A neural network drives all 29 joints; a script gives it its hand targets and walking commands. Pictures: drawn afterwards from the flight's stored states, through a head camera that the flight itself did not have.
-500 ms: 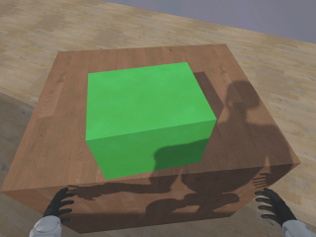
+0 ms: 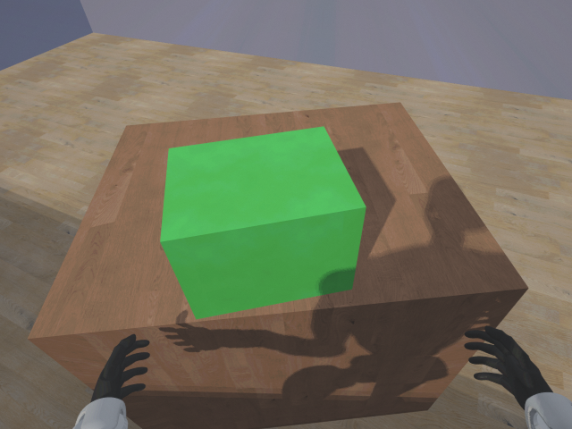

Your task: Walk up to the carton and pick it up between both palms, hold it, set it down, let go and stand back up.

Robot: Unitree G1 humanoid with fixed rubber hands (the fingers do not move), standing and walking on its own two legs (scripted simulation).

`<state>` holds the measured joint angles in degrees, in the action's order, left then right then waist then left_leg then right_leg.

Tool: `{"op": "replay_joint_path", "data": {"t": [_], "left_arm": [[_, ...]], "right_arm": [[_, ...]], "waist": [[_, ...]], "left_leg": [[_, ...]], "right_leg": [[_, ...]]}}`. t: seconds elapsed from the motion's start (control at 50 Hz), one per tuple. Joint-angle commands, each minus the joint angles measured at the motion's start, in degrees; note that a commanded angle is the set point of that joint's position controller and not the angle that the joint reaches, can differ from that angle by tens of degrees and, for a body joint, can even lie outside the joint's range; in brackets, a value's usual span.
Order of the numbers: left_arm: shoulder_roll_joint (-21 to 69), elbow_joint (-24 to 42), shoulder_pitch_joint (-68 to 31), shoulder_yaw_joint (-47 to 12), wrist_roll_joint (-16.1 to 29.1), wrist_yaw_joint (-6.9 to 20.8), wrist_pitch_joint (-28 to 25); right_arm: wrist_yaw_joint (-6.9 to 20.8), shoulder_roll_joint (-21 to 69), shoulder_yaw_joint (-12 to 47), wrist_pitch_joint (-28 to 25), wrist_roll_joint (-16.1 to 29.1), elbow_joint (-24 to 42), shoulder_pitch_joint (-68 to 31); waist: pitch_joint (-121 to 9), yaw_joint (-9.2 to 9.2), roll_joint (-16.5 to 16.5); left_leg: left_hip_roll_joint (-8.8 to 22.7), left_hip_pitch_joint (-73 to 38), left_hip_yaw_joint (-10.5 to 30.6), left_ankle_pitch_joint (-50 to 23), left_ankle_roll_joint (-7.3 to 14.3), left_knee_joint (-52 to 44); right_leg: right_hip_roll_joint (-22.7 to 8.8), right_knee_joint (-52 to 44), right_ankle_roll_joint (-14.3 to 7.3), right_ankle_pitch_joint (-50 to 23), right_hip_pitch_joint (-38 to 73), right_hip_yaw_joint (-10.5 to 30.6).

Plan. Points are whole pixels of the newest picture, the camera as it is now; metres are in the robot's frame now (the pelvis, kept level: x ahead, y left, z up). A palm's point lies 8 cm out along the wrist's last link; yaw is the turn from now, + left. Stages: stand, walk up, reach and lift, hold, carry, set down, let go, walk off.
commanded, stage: reach and lift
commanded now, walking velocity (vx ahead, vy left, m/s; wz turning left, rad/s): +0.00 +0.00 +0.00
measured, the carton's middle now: (261, 220) +0.45 +0.06 +0.04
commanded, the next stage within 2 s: none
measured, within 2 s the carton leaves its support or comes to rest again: neither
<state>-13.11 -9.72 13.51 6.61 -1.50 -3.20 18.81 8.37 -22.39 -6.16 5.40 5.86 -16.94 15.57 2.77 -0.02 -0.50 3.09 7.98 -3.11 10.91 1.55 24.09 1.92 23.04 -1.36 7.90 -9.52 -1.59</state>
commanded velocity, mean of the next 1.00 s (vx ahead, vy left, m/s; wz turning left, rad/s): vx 0.00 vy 0.00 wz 0.00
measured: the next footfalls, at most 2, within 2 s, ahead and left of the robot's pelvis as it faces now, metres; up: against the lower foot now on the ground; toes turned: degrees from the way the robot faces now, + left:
left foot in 0.26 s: +0.04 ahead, +0.09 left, +0.00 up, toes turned +5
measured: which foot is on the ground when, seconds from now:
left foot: down 0.00-0.08, up 0.10-0.24, down 0.26-1.00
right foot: down 0.00-1.00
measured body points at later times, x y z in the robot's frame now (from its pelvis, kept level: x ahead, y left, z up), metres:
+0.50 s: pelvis +0.01 -0.01 +0.00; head +0.00 +0.00 +0.45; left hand +0.21 +0.24 +0.06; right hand +0.22 -0.28 +0.04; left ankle +0.00 +0.08 -0.74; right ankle +0.06 -0.09 -0.74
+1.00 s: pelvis +0.02 -0.01 +0.00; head +0.02 +0.01 +0.45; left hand +0.23 +0.24 +0.07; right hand +0.23 -0.26 +0.07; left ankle +0.00 +0.08 -0.74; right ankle +0.06 -0.09 -0.74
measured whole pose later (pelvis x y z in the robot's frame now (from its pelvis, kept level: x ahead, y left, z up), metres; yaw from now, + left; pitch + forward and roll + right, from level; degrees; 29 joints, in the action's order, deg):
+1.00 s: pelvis +0.02 -0.01 +0.00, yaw +2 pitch -4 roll +0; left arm -14.8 16.7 19.6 4.7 10.2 -7.5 15.6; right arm 9.2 -23.4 -8.3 6.1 19.4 7.3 22.8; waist 2.4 -0.1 2.3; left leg -1.7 3.5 -3.1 14.3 1.7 21.2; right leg 2.1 21.3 -3.2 8.8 -9.1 -3.1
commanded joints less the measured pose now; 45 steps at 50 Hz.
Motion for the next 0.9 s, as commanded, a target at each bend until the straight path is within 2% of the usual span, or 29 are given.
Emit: {"op": "replay_joint_path", "data": {"t": [0.0, 0.02, 0.04, 0.06, 0.1, 0.12, 0.14, 0.18, 0.2, 0.22, 0.26, 0.32, 0.36, 0.38, 0.44, 0.46, 0.48, 0.5, 0.6, 0.62, 0.64, 0.66, 0.7, 0.72, 0.76, 0.78, 0.8, 0.84, 0.88], "left_arm": [[-5.66, 11.05, -3.65, 3.34, 2.89, -0.35, -2.02], [-7.17, 12.97, -4.37, 4.12, 5.77, -0.48, -2.23], [-9.15, 14.4, -6.51, 5.06, 7.01, 0.02, -1.86], [-10.24, 16.71, -7.69, 4.35, 9.63, -0.05, -1.6], [-11.15, 18.19, -9.06, 6.73, 10.23, -0.02, -1.02], [-11.24, 18.87, -9.81, 6.08, 10.18, 0.21, -0.5], [-10.53, 16.25, -7.83, 6.81, 9.43, 0.16, 0.97], [-9.81, 18.65, -5.58, 5.04, 10.02, 0.07, 2.58], [-10.62, 16.95, -3.98, 5.89, 10.13, 0.63, 3.63], [-9.35, 22.86, -4.43, 4.09, 9.53, -1.37, 3.58], [-7.02, 24.67, 1.21, 4.15, 7.35, -1.24, 3.21], [-5.78, 29.53, 3.99, 1.9, 8.63, -0.46, -0.87], [-5.75, 34.05, 2.43, 0.34, 7.96, -1.89, -4.08], [-5.47, 33.05, 5.04, 1.03, 9.08, -2.05, -5.51], [-4.62, 31.04, 9.83, -0.14, 9.73, -3.08, -6.77], [-3.31, 30.72, 8.85, -0.91, 10.99, -3.29, -7.0], [-3.87, 30.67, 11.71, -1.26, 10.58, -3.12, -7.03], [-3.95, 27.47, 11.67, -0.87, 10.57, -2.83, -7.24], [-6.02, 30.68, 9.16, 1.07, 11.46, -3.48, -9.96], [-5.18, 32.3, 9.43, 1.36, 11.0, -3.88, -10.31], [-5.45, 33.95, 9.29, 0.47, 11.25, -4.07, -11.58], [-5.83, 32.55, 7.78, 1.14, 11.54, -4.42, -11.2], [-6.02, 32.23, 5.77, 0.7, 12.21, -3.84, -11.21], [-7.79, 32.24, 4.49, 2.54, 12.29, -3.65, -10.56], [-5.96, 34.23, 3.9, 0.01, 12.54, -4.79, -10.03], [-6.62, 31.82, 2.8, 1.56, 12.05, -4.3, -9.31], [-5.97, 32.99, 3.01, 0.7, 13.02, -4.45, -7.87], [-6.7, 34.03, 1.63, 0.68, 13.04, -4.76, -6.67], [-6.96, 36.36, -1.11, 0.5, 13.58, -5.38, -5.57]], "right_arm": [[-0.34, -10.36, -3.52, 1.77, 3.84, 15.14, -2.27], [-0.71, -9.85, -4.61, 1.62, 3.83, 18.27, -3.99], [-1.1, -8.0, -3.38, 1.69, 4.38, 20.16, -3.63], [-1.76, -5.29, -2.24, 2.0, 5.76, 23.26, -2.46], [-3.18, -3.17, 2.72, 3.81, 8.88, 23.66, -1.08], [-4.28, -2.47, 1.46, 4.25, 8.13, 25.81, -1.91], [-4.08, -3.32, 2.37, 5.08, 8.61, 23.94, -2.42], [-3.88, -2.64, 0.14, 6.32, 8.55, 25.9, -1.73], [-3.49, -4.16, -0.45, 7.07, 8.57, 23.31, -0.57], [-2.53, -6.32, -3.98, 7.31, 7.81, 24.28, -2.61], [-1.65, -9.48, -5.51, 7.11, 8.63, 22.93, 0.79], [-0.93, -10.68, -6.11, 4.34, 10.71, 24.58, 5.31], [-0.17, -11.3, -6.9, 2.29, 11.2, 25.71, 5.06], [-0.08, -11.28, -6.38, 1.01, 11.79, 25.85, 6.0], [1.43, -11.0, -5.59, -1.74, 13.48, 25.6, 8.73], [1.7, -10.31, -5.66, -2.44, 13.68, 26.94, 7.97], [1.91, -10.25, -5.27, -3.16, 13.89, 26.92, 10.42], [1.87, -10.24, -5.37, -3.95, 14.59, 27.58, 10.22], [1.16, -10.15, -3.78, -5.88, 15.95, 32.9, 9.46], [1.13, -10.3, -2.98, -6.16, 16.52, 33.07, 10.46], [0.93, -11.22, -4.19, -6.8, 15.99, 34.8, 9.95], [0.97, -10.19, -4.06, -6.52, 16.44, 32.43, 8.49], [0.57, -10.25, -5.03, -5.46, 16.63, 33.87, 7.85], [0.12, -9.44, -4.03, -4.77, 16.66, 34.31, 6.53], [0.46, -9.9, -6.15, -3.96, 16.75, 31.21, 5.67], [-0.19, -9.62, -5.03, -3.26, 15.85, 31.3, 4.72], [-0.07, -9.7, -5.83, -2.4, 16.85, 30.37, 5.24], [0.23, -11.02, -6.23, -1.66, 17.5, 30.38, 2.8], [0.32, -11.85, -7.41, -0.87, 17.05, 34.91, -0.1]], "waist": [[-5.94, -0.04, 3.02], [-7.88, -0.59, 6.4], [-4.96, 0.0, 14.53], [-6.15, -0.1, 19.27], [-4.68, -1.81, 15.3], [-4.53, -1.08, 13.71], [-2.46, -2.17, 10.55], [1.57, -2.19, 9.17], [3.46, -0.88, 8.41], [1.94, -0.81, 0.79], [1.41, 0.78, -2.84], [-5.87, 1.65, -3.09], [-7.87, 1.65, -5.14], [-8.6, 0.33, -2.38], [-4.41, -0.91, -0.42], [-3.63, -1.13, 3.28], [-5.19, -0.7, 2.03], [-4.83, -0.52, 4.11], [-5.04, -2.66, 7.84], [-4.52, -3.49, 6.27], [-6.23, -2.47, 7.29], [-5.56, -2.98, 5.08], [-2.72, -2.2, 6.48], [-4.05, -3.34, 6.91], [-2.54, -1.62, 3.67], [-3.12, -2.64, 4.02], [-2.47, -1.4, 4.47], [-2.54, -1.46, 1.43], [-3.83, -1.74, 1.76]], "left_leg": [[1.91, 30.55, -2.14, 16.51, 4.53, -13.79], [-0.41, 23.87, -2.53, 12.52, 3.38, -10.21], [-5.85, 6.53, -2.34, 6.19, 1.13, -2.4], [-8.58, -7.73, -0.01, -0.12, 0.17, 3.65], [-8.99, -9.45, -0.21, -0.07, -0.61, 4.58], [-8.93, -8.84, 0.15, 0.81, -1.14, 2.84], [-7.98, -7.83, 0.71, 1.81, -1.22, 0.56], [-6.69, -4.47, 0.61, 4.9, -1.22, -2.46], [-5.89, -3.5, 1.23, 4.73, -0.98, -4.4], [-1.98, 4.37, 2.79, 8.88, -1.67, -11.68], [1.17, 14.75, 4.12, 10.15, -0.03, -15.0], [1.19, 17.86, 3.72, 2.73, 0.09, -12.78], [1.5, 18.07, 4.49, 3.34, -0.37, -13.01], [0.98, 18.58, 3.85, 2.45, 0.08, -11.96], [0.15, 12.93, 4.13, -0.72, -1.38, -11.35], [-1.56, 9.86, 4.32, -1.93, -2.4, -10.51], [-2.18, 5.46, 4.0, -6.35, -2.81, -9.96], [-2.24, 5.4, 4.15, -6.72, -2.68, -8.97], [-3.41, 6.76, 3.91, -2.6, -2.48, -7.58], [-3.33, 6.61, 3.97, -4.74, -2.56, -7.3], [-3.44, 6.7, 4.11, -4.12, -2.72, -7.16], [-3.41, 6.01, 3.62, -3.2, -2.8, -6.85], [-2.86, 7.53, 4.36, 1.81, -3.36, -8.29], [-3.03, 7.53, 4.13, 1.54, -2.83, -7.92], [-1.5, 8.5, 5.83, 3.74, -3.22, -9.56], [-2.64, 6.01, 4.99, 1.89, -3.3, -8.7], [-1.49, 5.33, 5.56, 1.25, -3.65, -9.14], [-1.28, 6.51, 5.65, 3.0, -3.73, -10.38], [-0.71, 9.66, 6.83, 5.29, -3.08, -10.89]], "right_leg": [[1.76, -2.11, 2.74, 9.17, 31.44, 3.45], [-1.12, -5.48, 1.57, 13.91, 23.58, 6.24], [-7.96, -12.78, -1.36, 26.97, 3.74, 11.22], [-13.32, -17.27, -4.86, 32.23, -10.12, 14.16], [-15.21, -19.12, -3.55, 36.7, -12.95, 16.54], [-14.04, -18.91, -2.94, 34.87, -10.89, 15.82], [-13.02, -17.75, -2.75, 33.61, -9.49, 14.6], [-11.08, -16.0, -2.37, 30.66, -6.88, 11.8], [-10.21, -15.99, -2.62, 27.48, -5.83, 10.7], [-4.73, -10.68, 0.03, 16.36, 5.34, 4.84], [-0.98, -5.77, 0.19, 3.81, 17.54, 3.77], [0.18, -3.58, 0.6, -7.59, 26.34, 4.18], [0.9, -2.7, 0.45, -7.38, 25.99, 4.04], [1.25, -2.13, 0.25, -7.35, 25.67, 4.04], [0.88, -4.08, -0.24, -6.13, 19.04, 3.58], [-0.08, -5.85, -0.71, -3.67, 14.92, 3.41], [-0.11, -6.45, -0.98, -5.45, 13.63, 3.47], [-0.66, -7.1, -1.09, -5.07, 13.35, 4.25], [-2.63, -8.68, -0.39, 3.1, 10.6, 6.55], [-2.35, -7.8, -0.67, 0.53, 10.16, 6.57], [-2.58, -7.67, -0.11, 1.12, 9.96, 6.91], [-3.03, -8.16, -0.55, 2.73, 8.88, 7.72], [-4.09, -10.38, -0.38, 9.4, 7.83, 8.64], [-4.51, -10.28, -0.33, 9.43, 8.45, 9.34], [-4.08, -9.44, -1.13, 8.52, 8.35, 9.1], [-4.06, -9.87, -1.28, 7.46, 8.5, 9.25], [-4.41, -10.42, -1.32, 7.59, 8.14, 9.71], [-3.66, -10.06, -1.83, 6.54, 8.95, 9.5], [-3.14, -8.33, -1.8, 5.47, 10.59, 8.95]]}}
